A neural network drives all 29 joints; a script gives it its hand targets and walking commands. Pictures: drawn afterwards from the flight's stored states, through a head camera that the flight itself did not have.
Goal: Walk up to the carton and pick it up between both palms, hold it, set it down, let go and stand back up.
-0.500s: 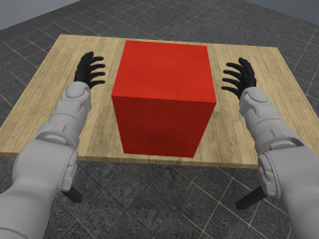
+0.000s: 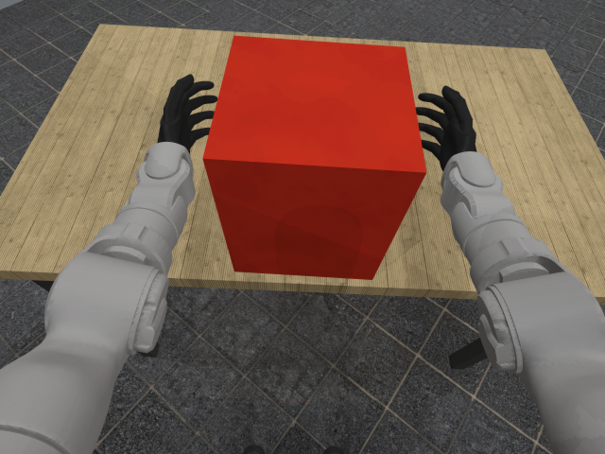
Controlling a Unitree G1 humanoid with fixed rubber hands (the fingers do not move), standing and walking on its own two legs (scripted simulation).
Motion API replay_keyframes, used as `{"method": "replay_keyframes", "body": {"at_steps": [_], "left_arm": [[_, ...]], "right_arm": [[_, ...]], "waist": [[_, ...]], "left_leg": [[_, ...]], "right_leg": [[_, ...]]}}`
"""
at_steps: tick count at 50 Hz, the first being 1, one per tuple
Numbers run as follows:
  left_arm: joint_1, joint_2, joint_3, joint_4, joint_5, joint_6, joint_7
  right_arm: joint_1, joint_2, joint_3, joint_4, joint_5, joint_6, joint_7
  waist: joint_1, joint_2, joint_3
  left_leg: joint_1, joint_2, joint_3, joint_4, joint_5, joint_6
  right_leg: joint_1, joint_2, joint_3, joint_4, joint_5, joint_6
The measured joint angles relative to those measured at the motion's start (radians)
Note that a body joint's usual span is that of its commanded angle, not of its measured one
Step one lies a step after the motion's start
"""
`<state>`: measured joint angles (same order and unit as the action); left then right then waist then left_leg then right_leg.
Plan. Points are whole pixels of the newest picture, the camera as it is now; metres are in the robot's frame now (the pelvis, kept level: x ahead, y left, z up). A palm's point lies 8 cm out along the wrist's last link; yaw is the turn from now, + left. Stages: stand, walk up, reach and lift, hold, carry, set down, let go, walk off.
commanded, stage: reach and lift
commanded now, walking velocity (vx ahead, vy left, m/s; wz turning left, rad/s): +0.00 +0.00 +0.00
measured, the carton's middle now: (310, 171) +0.47 +0.01 +0.07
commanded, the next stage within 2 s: none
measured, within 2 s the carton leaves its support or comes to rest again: neither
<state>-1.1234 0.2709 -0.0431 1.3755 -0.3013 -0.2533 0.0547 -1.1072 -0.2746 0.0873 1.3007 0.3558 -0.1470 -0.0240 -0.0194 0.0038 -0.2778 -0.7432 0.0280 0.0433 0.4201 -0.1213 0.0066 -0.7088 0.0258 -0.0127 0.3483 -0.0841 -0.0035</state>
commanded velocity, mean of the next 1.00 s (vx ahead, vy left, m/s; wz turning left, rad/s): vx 0.00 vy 0.00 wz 0.00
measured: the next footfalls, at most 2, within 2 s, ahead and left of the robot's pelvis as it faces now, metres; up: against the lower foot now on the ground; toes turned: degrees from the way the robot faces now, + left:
none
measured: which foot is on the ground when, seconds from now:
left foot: down 0.00-1.00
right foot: down 0.00-1.00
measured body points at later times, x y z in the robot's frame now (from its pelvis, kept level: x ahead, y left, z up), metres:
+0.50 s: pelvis +0.02 +0.00 +0.01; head +0.07 +0.01 +0.46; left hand +0.49 +0.16 +0.13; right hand +0.49 -0.15 +0.14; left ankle +0.02 +0.11 -0.73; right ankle +0.02 -0.11 -0.73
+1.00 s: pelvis +0.03 -0.01 +0.02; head +0.09 +0.00 +0.47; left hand +0.48 +0.16 +0.14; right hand +0.49 -0.15 +0.14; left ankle +0.02 +0.11 -0.73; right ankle +0.02 -0.11 -0.73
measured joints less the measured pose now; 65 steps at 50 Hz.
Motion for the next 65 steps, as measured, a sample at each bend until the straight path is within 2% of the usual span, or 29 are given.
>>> {"method": "replay_keyframes", "body": {"at_steps": [4, 8, 12, 19, 25, 32, 38, 42, 46, 48, 53, 58, 65], "left_arm": [[0.018, -0.039, 0.069, -0.056, 0.081, 0.048, 0.015], [0.023, -0.056, 0.093, -0.085, 0.113, 0.094, 0.033], [0.027, -0.079, 0.113, -0.106, 0.152, 0.111, 0.049], [0.050, -0.120, 0.210, -0.115, 0.254, 0.131, 0.078], [0.075, -0.130, 0.253, -0.142, 0.289, 0.134, 0.065], [0.102, -0.139, 0.282, -0.190, 0.334, 0.132, 0.052], [0.116, -0.163, 0.351, -0.217, 0.398, 0.137, 0.037], [0.124, -0.197, 0.465, -0.259, 0.505, 0.147, 0.000], [0.146, -0.259, 0.597, -0.369, 0.642, 0.183, -0.059], [0.167, -0.284, 0.616, -0.440, 0.682, 0.214, -0.085], [0.231, -0.329, 0.606, -0.585, 0.713, 0.288, -0.124], [0.288, -0.348, 0.580, -0.662, 0.701, 0.321, -0.147], [0.344, -0.371, 0.563, -0.734, 0.692, 0.339, -0.154]], "right_arm": [[0.019, 0.031, -0.077, -0.013, -0.078, 0.022, -0.018], [0.021, 0.051, -0.137, -0.019, -0.128, 0.046, -0.037], [0.014, 0.068, -0.173, -0.035, -0.169, 0.063, -0.047], [0.025, 0.110, -0.233, -0.047, -0.240, 0.089, -0.075], [0.058, 0.142, -0.288, -0.112, -0.296, 0.108, -0.099], [0.100, 0.175, -0.342, -0.182, -0.358, 0.117, -0.112], [0.122, 0.200, -0.401, -0.226, -0.421, 0.125, -0.112], [0.139, 0.240, -0.508, -0.281, -0.534, 0.132, -0.094], [0.170, 0.309, -0.659, -0.406, -0.722, 0.150, -0.034], [0.192, 0.338, -0.692, -0.471, -0.772, 0.165, -0.006], [0.263, 0.378, -0.693, -0.575, -0.794, 0.176, 0.026], [0.330, 0.396, -0.661, -0.628, -0.763, 0.164, 0.025], [0.386, 0.395, -0.606, -0.652, -0.700, 0.134, 0.009]], "waist": [[0.010, 0.001, 0.004], [0.012, 0.000, 0.015], [0.005, 0.004, 0.026], [-0.001, 0.000, 0.068], [-0.008, -0.005, 0.102], [-0.012, 0.000, 0.102], [-0.013, 0.003, 0.125], [-0.019, 0.000, 0.150], [-0.036, -0.005, 0.201], [-0.043, -0.011, 0.228], [-0.048, -0.030, 0.262], [-0.056, -0.040, 0.265], [-0.061, -0.031, 0.276]], "left_leg": [[0.041, -0.002, -0.003, -0.036, 0.012, 0.001], [0.086, -0.004, -0.005, -0.049, 0.009, 0.002], [0.132, -0.005, -0.011, -0.056, 0.003, 0.001], [0.229, -0.005, -0.010, -0.082, -0.003, 0.000], [0.269, -0.007, -0.018, -0.101, 0.002, -0.003], [0.277, -0.007, -0.029, -0.115, 0.009, -0.007], [0.312, -0.010, -0.040, -0.135, 0.015, -0.009], [0.349, -0.015, -0.049, -0.168, 0.030, -0.009], [0.415, -0.026, -0.074, -0.219, 0.052, -0.010], [0.453, -0.029, -0.084, -0.238, 0.057, -0.011], [0.521, -0.030, -0.096, -0.247, 0.041, -0.016], [0.549, -0.031, -0.108, -0.231, 0.012, -0.018], [0.580, -0.033, -0.110, -0.207, -0.019, -0.014]], "right_leg": [[0.052, -0.001, -0.003, -0.055, 0.021, 0.000], [0.103, -0.002, -0.004, -0.081, 0.024, 0.000], [0.156, -0.002, -0.010, -0.098, 0.020, 0.000], [0.252, -0.001, -0.009, -0.121, 0.014, -0.002], [0.288, -0.003, -0.016, -0.127, 0.009, -0.005], [0.301, -0.001, -0.028, -0.144, 0.013, -0.010], [0.339, -0.003, -0.039, -0.159, 0.013, -0.011], [0.375, -0.007, -0.047, -0.182, 0.019, -0.012], [0.445, -0.015, -0.072, -0.223, 0.026, -0.012], [0.483, -0.017, -0.082, -0.236, 0.023, -0.012], [0.551, -0.017, -0.094, -0.236, -0.002, -0.014], [0.585, -0.018, -0.106, -0.221, -0.034, -0.013], [0.619, -0.020, -0.107, -0.202, -0.059, -0.003]]}}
